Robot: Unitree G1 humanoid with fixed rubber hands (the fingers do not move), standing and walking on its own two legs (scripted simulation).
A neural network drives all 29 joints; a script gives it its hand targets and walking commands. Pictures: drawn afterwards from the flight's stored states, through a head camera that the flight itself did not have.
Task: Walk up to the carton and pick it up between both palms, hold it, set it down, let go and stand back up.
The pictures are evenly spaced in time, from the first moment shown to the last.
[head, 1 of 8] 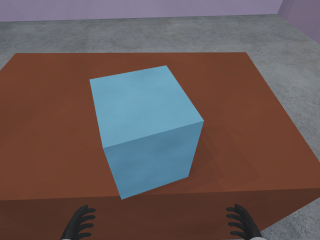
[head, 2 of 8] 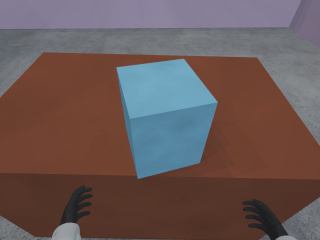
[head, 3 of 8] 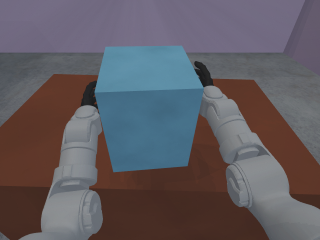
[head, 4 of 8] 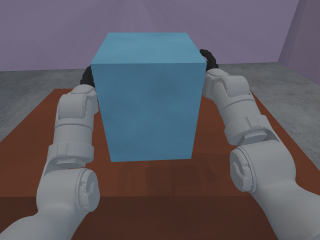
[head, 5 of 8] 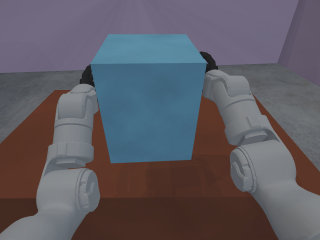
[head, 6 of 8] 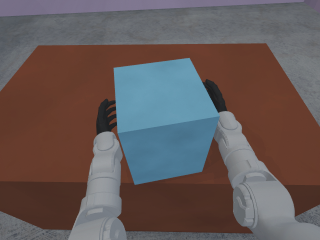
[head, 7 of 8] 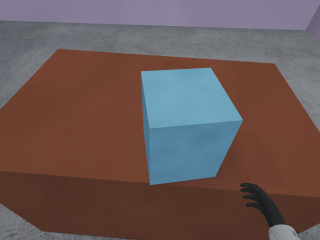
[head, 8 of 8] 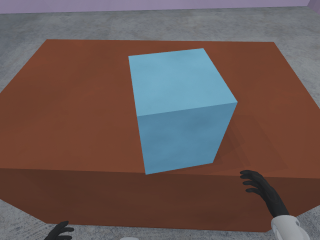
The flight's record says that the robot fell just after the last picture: no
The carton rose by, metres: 0.20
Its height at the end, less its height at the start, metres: +0.00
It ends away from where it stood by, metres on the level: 0.01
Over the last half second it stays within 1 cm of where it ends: yes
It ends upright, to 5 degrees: yes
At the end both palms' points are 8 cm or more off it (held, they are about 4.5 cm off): yes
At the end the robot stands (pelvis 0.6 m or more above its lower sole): yes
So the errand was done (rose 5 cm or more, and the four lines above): yes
